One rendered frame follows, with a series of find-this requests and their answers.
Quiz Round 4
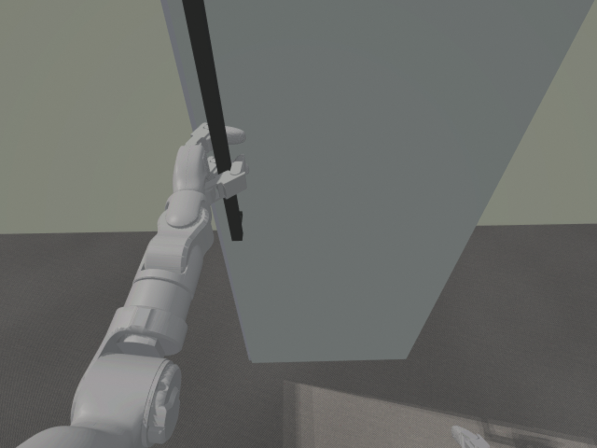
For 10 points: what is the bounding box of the robot right hand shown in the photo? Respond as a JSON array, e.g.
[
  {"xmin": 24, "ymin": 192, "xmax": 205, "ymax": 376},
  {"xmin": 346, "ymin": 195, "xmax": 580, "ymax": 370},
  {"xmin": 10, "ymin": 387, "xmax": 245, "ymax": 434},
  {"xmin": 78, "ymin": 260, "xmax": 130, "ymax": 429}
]
[{"xmin": 451, "ymin": 426, "xmax": 490, "ymax": 448}]

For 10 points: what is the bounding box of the handle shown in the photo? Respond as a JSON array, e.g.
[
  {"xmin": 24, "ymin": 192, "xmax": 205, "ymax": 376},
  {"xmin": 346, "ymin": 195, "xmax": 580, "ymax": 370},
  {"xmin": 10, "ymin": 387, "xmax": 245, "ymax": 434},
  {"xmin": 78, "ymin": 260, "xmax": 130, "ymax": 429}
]
[{"xmin": 182, "ymin": 0, "xmax": 243, "ymax": 241}]

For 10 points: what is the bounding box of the fridge door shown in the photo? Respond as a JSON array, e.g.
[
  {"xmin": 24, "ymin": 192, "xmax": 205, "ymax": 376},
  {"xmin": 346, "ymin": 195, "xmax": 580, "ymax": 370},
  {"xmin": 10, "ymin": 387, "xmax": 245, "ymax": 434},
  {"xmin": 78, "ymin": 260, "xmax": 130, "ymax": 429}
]
[{"xmin": 167, "ymin": 0, "xmax": 594, "ymax": 363}]

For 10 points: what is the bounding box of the left robot upper arm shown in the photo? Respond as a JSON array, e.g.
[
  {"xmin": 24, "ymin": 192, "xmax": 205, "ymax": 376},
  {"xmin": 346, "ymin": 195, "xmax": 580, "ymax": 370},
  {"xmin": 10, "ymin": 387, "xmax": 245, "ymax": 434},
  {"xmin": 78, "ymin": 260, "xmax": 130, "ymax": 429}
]
[{"xmin": 16, "ymin": 352, "xmax": 181, "ymax": 448}]

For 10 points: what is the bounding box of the robot left forearm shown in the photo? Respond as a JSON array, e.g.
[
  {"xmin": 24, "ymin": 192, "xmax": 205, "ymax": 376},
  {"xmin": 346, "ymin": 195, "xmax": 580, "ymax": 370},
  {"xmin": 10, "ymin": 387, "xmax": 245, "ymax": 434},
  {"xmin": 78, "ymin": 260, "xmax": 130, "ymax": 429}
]
[{"xmin": 71, "ymin": 190, "xmax": 214, "ymax": 424}]

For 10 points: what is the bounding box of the robot left hand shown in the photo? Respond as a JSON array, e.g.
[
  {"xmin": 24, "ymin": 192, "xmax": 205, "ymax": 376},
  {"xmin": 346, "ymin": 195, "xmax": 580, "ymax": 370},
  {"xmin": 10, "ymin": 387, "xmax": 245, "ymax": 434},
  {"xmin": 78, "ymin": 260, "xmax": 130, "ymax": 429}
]
[{"xmin": 173, "ymin": 122, "xmax": 249, "ymax": 206}]

